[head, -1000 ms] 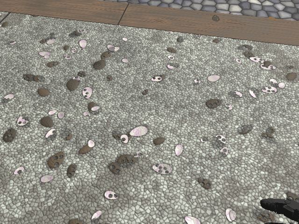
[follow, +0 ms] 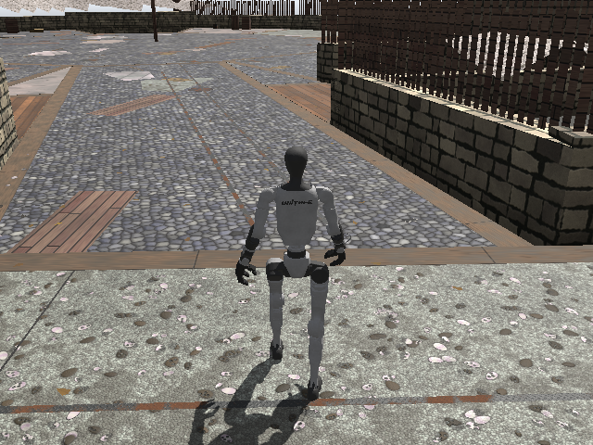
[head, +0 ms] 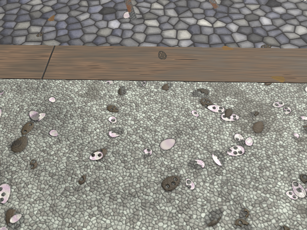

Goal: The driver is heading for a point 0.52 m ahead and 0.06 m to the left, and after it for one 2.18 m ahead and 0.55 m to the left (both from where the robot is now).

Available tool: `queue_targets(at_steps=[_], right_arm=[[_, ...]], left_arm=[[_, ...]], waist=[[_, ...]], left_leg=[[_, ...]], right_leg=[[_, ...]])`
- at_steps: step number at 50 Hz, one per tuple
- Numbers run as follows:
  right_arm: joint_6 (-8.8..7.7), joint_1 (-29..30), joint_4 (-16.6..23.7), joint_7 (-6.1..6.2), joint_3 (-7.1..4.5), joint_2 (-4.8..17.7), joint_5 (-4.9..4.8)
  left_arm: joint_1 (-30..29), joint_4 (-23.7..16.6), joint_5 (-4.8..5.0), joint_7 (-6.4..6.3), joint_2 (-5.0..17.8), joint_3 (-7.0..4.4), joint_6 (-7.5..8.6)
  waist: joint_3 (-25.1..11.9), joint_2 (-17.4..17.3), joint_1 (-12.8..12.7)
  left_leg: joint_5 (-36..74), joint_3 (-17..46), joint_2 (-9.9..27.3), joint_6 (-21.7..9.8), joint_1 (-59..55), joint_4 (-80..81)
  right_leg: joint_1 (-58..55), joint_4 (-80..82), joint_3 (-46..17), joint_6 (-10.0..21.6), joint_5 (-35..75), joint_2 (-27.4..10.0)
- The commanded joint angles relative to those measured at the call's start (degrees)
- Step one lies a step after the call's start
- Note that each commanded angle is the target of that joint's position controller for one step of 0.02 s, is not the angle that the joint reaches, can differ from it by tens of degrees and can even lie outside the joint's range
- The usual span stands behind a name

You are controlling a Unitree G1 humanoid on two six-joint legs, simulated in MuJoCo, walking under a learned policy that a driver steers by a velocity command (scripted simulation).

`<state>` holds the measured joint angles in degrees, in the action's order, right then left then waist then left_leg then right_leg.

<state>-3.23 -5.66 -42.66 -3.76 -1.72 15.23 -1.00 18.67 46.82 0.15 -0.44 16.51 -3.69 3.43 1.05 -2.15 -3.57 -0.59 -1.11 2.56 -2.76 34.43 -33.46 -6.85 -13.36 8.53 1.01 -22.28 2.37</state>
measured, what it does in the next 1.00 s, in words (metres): walks ahead: left foot, then right foot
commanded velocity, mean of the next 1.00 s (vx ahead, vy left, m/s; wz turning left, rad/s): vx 0.34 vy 0.00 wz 0.21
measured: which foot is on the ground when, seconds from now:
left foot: up 0.00-0.02, down 0.04-0.52, up 0.54-0.88, down 0.90-1.00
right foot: down 0.00-0.06, up 0.08-0.50, down 0.52-1.00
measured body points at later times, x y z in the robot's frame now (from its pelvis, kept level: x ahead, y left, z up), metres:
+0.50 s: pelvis +0.31 +0.01 +0.01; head +0.33 +0.02 +0.46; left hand +0.47 +0.29 -0.07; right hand +0.40 -0.26 -0.11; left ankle +0.16 +0.10 -0.73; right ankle +0.47 -0.08 -0.72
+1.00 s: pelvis +0.46 +0.02 +0.01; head +0.46 +0.03 +0.46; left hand +0.52 +0.29 -0.12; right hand +0.64 -0.21 -0.10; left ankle +0.45 +0.16 -0.73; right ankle +0.47 -0.08 -0.73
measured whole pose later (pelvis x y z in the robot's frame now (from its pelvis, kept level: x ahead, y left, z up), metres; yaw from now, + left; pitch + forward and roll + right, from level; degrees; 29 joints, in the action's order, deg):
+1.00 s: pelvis +0.46 +0.02 +0.01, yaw +13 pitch +0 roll -1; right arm 1.6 -11.0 -43.8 1.9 -2.5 14.4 0.9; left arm 9.2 50.6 -1.0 0.9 13.4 -0.4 1.9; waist 0.5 -0.1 -0.6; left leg -13.1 3.0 2.3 2.3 16.2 -29.2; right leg 12.0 -27.1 1.6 1.6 -14.9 2.3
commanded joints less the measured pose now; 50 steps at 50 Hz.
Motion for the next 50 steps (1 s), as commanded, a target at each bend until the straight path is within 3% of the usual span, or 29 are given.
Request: queue_targets(at_steps=[1, 2, 3, 4, 5, 6, 7, 9, 12, 16, 20, 24, 25, 26, 27, 28, 29, 30, 31, 34, 36, 39, 42, 44, 45, 46, 47, 49, 50], right_arm=[[-0.51, -2.9, 4.5, -0.31, -3.14, 8.4, 0.14], [-0.33, -11.7, 2.6, 0.39, -4.84, 11.5, -0.02], [0.13, -19.1, 2.0, 1.5, -6.87, 18.1, 0.17], [-0.09, -17.7, 2.9, 1.49, -6.19, 17.2, -0.8], [-0.18, -17.9, 3.1, 1.58, -5.01, 13.5, -0.36], [-0.34, -15.7, 3.4, 1.84, -4.56, 11.5, -0.09], [-0.43, -12.2, 3.9, 1.93, -4.22, 10.5, 0.04], [-0.48, -7.8, 5.7, 2.39, -3.4, 8.3, 0.96], [-0.71, -7.3, 5.9, 3.15, -3.62, 9.1, 0.78], [-0.63, -10.2, 4.0, 3.97, -3.73, 9.9, 0.27], [-0.34, -14.4, 1.9, 3.83, -3.76, 10.5, -0.04], [0.48, -14.7, 0.7, 4.12, -3.99, 10.8, 0.2], [0.79, -13.6, 0.9, 4.28, -3.79, 10.2, 0.3], [0.87, -13.4, 1.6, 4.44, -3.12, 8.6, 0.74], [0.42, -17.2, 3.0, 4.59, -1.86, 5.4, 1.87], [-0.07, -24.7, 1.3, 4.34, -1.18, 3.6, 1.04], [0.13, -21.5, 0.7, 4.33, -2.32, 9.0, 0.24], [0.6, -15.5, 2.0, 4.45, -2.75, 10.0, -0.2], [1.21, -12.0, 2.7, 4.69, -2.66, 9.4, 0.33], [3.08, -13.6, 2.4, 5.06, -2.19, 5.4, 0.87], [3.5, -14.2, 2.1, 5.46, -1.67, 3.7, 1.07], [3.98, -12.2, 1.7, 5.79, -1.66, 4.2, 1.25], [4.66, -9.5, 1.7, 5.8, -2.08, 5.0, 1.33], [4.58, -8.2, 1.8, 5.84, -2.13, 4.9, 2.08], [4.44, -7.2, 2.5, 6.04, -2.3, 6.2, 2.59], [4.37, -6.3, 3.2, 6.36, -2.73, 8.8, 2.38], [4.52, -4.7, 2.4, 6.32, -3.18, 9.8, 1.65], [4.15, -4.3, 2.1, 5.61, -2.34, 5.2, 1.99], [3.8, -4.3, 1.8, 5.5, -2.22, 4.9, 2.12]], left_arm=[[-1.3, -2.8, 0.18, -1.34, 11.3, -2.82, -1.08], [-1.6, -3.2, 0.23, -1.83, 10.9, -2.5, -1.34], [2.6, -5.5, -0.91, -1.71, 6.9, -1.03, -0.35], [3.7, -5.9, -1.54, -0.54, 2.9, 0.69, 1.62], [-1.7, -7.0, 0.69, 0.72, 7.8, -0.48, 3.58], [-6.0, -8.6, 2.06, 1.13, 8.1, -0.29, 4.58], [-7.7, -9.1, 1.17, 0.87, 7.4, -0.17, 5.0], [-6.7, -8.7, -0.64, 0.4, 7.9, -0.87, 3.98], [-4.8, -8.3, -1.01, 0.19, 5.6, -0.33, 2.29], [-12.8, -9.6, -0.89, 0.56, 2.8, 1.03, 2.41], [-18.5, -11.0, 0.26, 1.52, 4.1, 0.78, 3.16], [-16.6, -11.1, -0.2, 2.05, 6.2, -0.18, 3.8], [-12.1, -9.8, -0.85, 1.89, 7.2, -0.84, 4.05], [-6.0, -8.6, -1.8, 1.71, 9.4, -1.61, 4.46], [0.8, -8.1, -2.99, 1.58, 13.8, -2.46, 4.54], [4.2, -6.0, -1.74, 2.06, 13.4, -2.74, 3.43], [4.0, -6.3, 0.01, 2.22, 9.4, -1.66, 2.82], [-0.4, -6.8, -0.02, 2.03, 7.5, -0.93, 2.39], [-4.6, -7.2, -0.42, 2.0, 5.6, -0.04, 2.06], [-10.4, -6.2, -1.45, 2.09, 3.2, 0.97, 1.9], [-12.1, -5.3, -1.61, 1.86, 4.5, 0.62, 1.77], [-11.6, -3.4, -1.12, 1.41, 6.0, 0.27, 0.9], [-11.9, -1.7, -0.86, 1.41, 5.7, 0.66, -0.08], [-11.8, -0.6, -0.31, 1.51, 4.3, 1.29, -0.51], [-10.2, 0.2, -0.67, 1.52, 3.1, 1.78, -0.5], [-7.6, 0.7, -1.62, 1.63, 2.7, 1.92, -0.39], [-4.7, 1.4, -1.42, 1.53, 2.1, 2.0, -0.55], [-9.2, 1.6, -1.02, 0.95, 3.5, 1.83, -1.32], [-9.6, 1.9, -0.93, 0.68, 3.1, 1.88, -1.71]], waist=[[-3.9, 7.4, 5.3], [-8.5, 5.8, 10.1], [-16.4, -4.6, 10.3], [-23.2, -11.0, 7.8], [-21.2, -6.3, 10.8], [-13.7, -2.9, 10.3], [-7.4, 1.9, 7.7], [-3.8, 0.5, 4.1], [-2.9, -0.5, 2.5], [-1.4, -1.7, 6.1], [-0.1, -2.5, 8.8], [0.5, -3.8, 6.5], [-1.9, -3.5, 3.8], [-7.9, -2.0, 1.0], [-17.7, 7.5, 0.5], [-24.5, 20.7, 1.4], [-20.9, 12.3, -0.5], [-13.8, 8.0, -0.4], [-9.2, 4.9, 0.9], [-6.4, 8.3, 5.6], [-7.5, 9.4, 6.4], [-9.7, 8.8, 5.3], [-7.3, 7.9, 4.7], [-4.8, 6.6, 5.4], [-4.0, 4.7, 4.7], [-3.9, 0.4, 2.4], [-3.8, -5.3, 0.1], [-1.7, -2.6, 3.0], [-1.7, -2.4, 3.0]], left_leg=[[-7.7, -4.8, -5.1, -3.6, -8.2, -0.2], [-4.6, -3.3, -6.3, -5.9, -22.1, 2.5], [-4.7, 18.7, 7.0, -13.9, -45.2, 2.0], [-11.9, 47.1, 16.5, -22.2, -57.5, 12.0], [-17.1, 44.1, 15.6, -19.4, -56.8, 15.1], [-16.3, 36.1, 13.5, -16.9, -49.6, 15.7], [-10.8, 30.1, 11.2, -15.4, -40.0, 16.7], [-1.1, 24.4, 8.1, -14.6, -28.6, 19.0], [7.1, 18.3, 6.6, -14.9, -21.7, 21.0], [4.2, 10.9, 2.5, -10.7, -18.3, 21.2], [-2.3, 14.0, 5.6, -9.7, -23.6, 19.7], [5.9, 17.3, 8.7, -7.6, -31.2, 13.3], [15.9, 15.7, 6.3, -6.0, -32.0, 7.5], [18.4, 13.2, 2.8, -3.5, -29.5, -2.2], [1.0, 10.1, -3.2, 0.2, -15.9, -19.8], [-36.8, 8.9, -9.4, 3.6, -2.4, -36.0], [-36.6, 12.7, -6.9, 3.8, 1.6, -40.8], [-32.8, 10.9, -4.7, 4.0, 3.9, -40.9], [-29.9, 8.6, -2.3, 4.6, 3.0, -37.7], [-24.0, 6.1, 0.9, 5.8, -8.4, -25.2], [-21.5, 4.8, 0.7, 6.8, -13.2, -16.8], [-13.2, 4.0, 0.4, 6.8, -18.3, -7.9], [-9.8, 3.8, 0.3, 5.8, -21.6, -1.2], [-3.9, 3.5, 0.2, 4.1, -25.8, 7.8], [1.6, 6.5, 2.7, 3.0, -28.0, 9.9], [7.4, 8.8, 5.7, 1.5, -30.0, 8.6], [-0.2, 8.6, 5.1, -0.2, -27.3, 7.5], [-5.6, 7.3, 2.4, 1.4, -22.7, 8.6], [-2.5, 6.9, 1.9, 2.1, -22.9, 8.2]], right_leg=[[-0.9, -16.1, -0.8, 5.0, 65.9, -16.2], [5.8, -28.8, 0.8, 2.9, 63.2, -14.0], [27.2, -50.6, 1.3, -0.6, 39.7, -8.5], [44.2, -66.0, -8.5, -3.0, -9.2, 3.0], [50.6, -68.6, -16.3, -1.3, -8.1, -1.0], [52.4, -65.5, -15.2, -0.2, -3.9, -3.6], [51.1, -59.1, -14.3, 0.0, -0.5, -5.8], [43.9, -52.4, -14.1, -1.1, 2.8, -8.0], [41.1, -44.7, -11.9, -4.0, 6.4, -8.3], [36.5, -26.6, -10.1, -5.1, 24.6, -6.6], [36.3, -18.3, -10.7, -3.6, 29.3, -5.1], [35.2, -14.1, -10.7, 0.0, 21.1, -4.2], [29.1, -11.5, -9.1, 1.4, 22.5, -2.7], [18.0, -12.8, -10.9, 3.8, 32.5, -5.7], [-2.0, -17.1, -24.2, 10.1, 48.3, -17.5], [-13.1, -13.5, -42.2, 18.6, 49.3, -26.9], [-9.5, -11.1, -41.6, 16.7, 40.5, -25.0], [-2.6, -10.4, -33.8, 14.3, 40.1, -22.9], [4.6, -9.1, -28.2, 13.1, 44.3, -20.2], [18.4, -5.6, -19.0, 11.5, 49.8, -14.7], [20.6, -5.0, -15.7, 12.1, 54.0, -13.8], [20.0, -4.6, -14.4, 11.9, 49.4, -13.9], [21.7, -4.1, -15.3, 10.9, 33.4, -13.7], [23.7, -4.8, -15.4, 7.9, 19.4, -11.3], [24.9, -5.7, -15.4, 5.2, 12.5, -9.5], [26.7, -7.6, -13.8, 3.1, 6.0, -6.3], [25.5, -7.1, -10.9, 1.6, 4.1, -3.4], [22.4, -9.0, -9.6, 0.8, 7.7, -3.2], [22.0, -9.4, -9.9, 0.9, 10.3, -3.6]])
